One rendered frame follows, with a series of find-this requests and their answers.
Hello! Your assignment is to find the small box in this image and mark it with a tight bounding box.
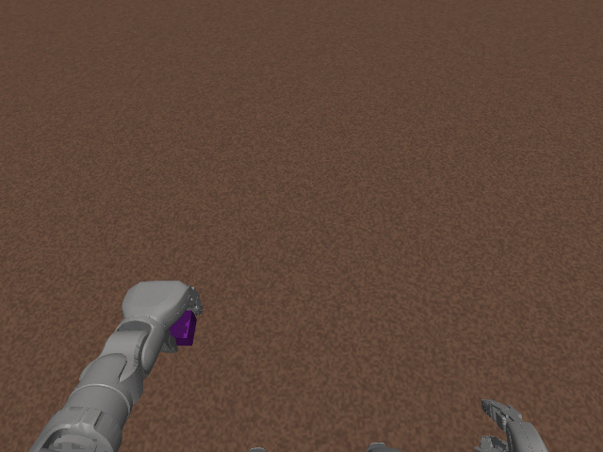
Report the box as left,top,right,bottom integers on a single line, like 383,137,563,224
169,311,197,346

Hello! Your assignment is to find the left robot hand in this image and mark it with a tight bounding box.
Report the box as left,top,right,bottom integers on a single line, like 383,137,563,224
122,281,203,353

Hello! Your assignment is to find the right robot hand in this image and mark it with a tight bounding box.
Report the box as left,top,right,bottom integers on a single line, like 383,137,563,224
475,399,548,452

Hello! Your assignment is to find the left robot arm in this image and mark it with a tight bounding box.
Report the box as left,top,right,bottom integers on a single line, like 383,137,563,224
28,315,165,452

